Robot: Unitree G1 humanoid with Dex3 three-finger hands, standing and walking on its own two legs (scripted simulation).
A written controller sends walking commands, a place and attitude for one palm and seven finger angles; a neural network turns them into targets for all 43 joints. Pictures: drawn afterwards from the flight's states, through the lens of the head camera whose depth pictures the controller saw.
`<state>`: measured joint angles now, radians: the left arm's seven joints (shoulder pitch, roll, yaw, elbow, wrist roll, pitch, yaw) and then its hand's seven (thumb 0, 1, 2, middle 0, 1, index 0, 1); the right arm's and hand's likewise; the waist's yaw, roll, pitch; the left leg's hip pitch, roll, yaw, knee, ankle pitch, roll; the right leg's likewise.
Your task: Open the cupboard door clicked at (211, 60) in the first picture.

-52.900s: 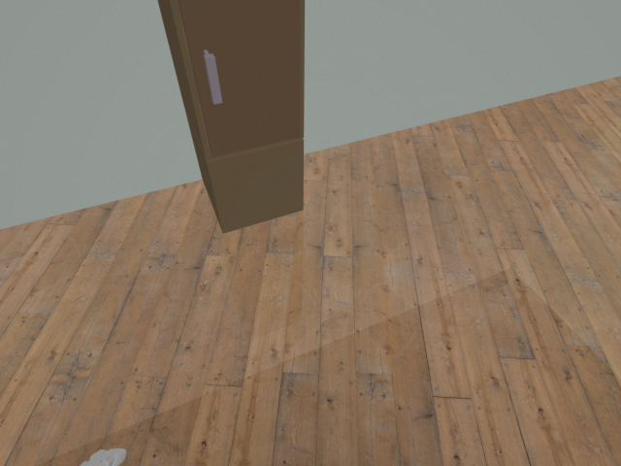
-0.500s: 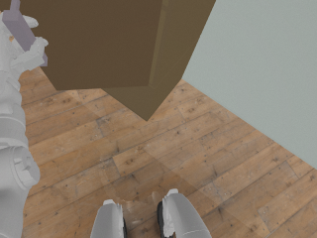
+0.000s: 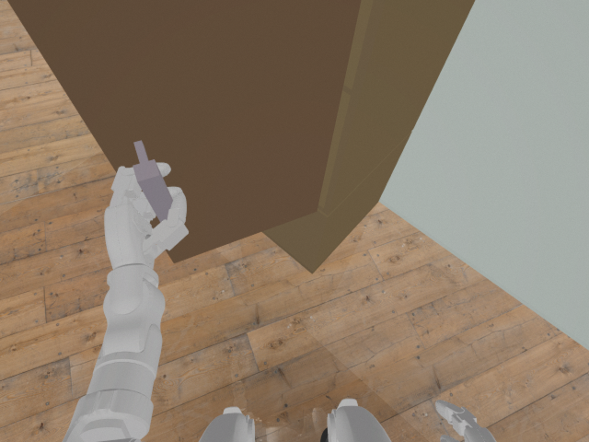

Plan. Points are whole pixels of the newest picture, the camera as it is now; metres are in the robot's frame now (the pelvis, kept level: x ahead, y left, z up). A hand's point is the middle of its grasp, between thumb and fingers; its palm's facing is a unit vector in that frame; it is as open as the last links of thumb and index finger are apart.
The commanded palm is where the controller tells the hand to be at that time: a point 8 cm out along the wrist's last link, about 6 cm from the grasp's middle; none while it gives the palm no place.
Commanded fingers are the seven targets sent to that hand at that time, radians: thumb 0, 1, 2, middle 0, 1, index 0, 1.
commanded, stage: pull the door open along its arc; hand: left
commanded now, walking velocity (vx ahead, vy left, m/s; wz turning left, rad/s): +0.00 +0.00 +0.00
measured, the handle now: (157, 188) +0.45 +0.20 +0.03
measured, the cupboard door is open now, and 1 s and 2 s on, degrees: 65 94 95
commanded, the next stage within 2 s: open thumb and fingers to let go in 0.46 s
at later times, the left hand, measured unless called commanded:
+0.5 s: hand (254, 285) +0.31 +0.06 +0.04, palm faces +0.42 -0.91 +0.02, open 6.9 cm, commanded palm +0.25 +0.09 +0.03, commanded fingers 0.00 0.90 0.90 -0.40 -1.35 -0.40 -1.35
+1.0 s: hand (260, 290) +0.30 +0.05 +0.03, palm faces +0.42 -0.91 +0.00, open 11.1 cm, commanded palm +0.25 +0.09 +0.03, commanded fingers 0.00 -0.50 0.30 -0.29 -1.15 -0.29 -1.15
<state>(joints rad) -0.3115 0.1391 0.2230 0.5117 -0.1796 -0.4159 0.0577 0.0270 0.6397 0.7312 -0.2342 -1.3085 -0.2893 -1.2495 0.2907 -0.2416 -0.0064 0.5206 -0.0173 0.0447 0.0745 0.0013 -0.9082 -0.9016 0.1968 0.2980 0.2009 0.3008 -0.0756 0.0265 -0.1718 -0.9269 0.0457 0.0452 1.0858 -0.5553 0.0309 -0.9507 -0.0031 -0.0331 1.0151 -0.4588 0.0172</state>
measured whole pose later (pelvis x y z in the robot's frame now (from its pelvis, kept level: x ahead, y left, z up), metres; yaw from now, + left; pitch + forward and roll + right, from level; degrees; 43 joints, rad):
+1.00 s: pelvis -0.03 -0.06 +0.00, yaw +5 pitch +17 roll +1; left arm -0.11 -0.10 -0.11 0.43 0.08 -0.45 0.55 0.01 -0.06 0.49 -0.32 -1.25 -0.32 -1.25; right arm 0.18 -0.19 -0.01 0.62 -0.09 -0.03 0.02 0.01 -0.91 -0.90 0.20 0.30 0.20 0.30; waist -0.01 0.02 -0.16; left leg -0.87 0.02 -0.02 1.09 -0.50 -0.04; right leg -0.91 -0.03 -0.10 1.10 -0.49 -0.06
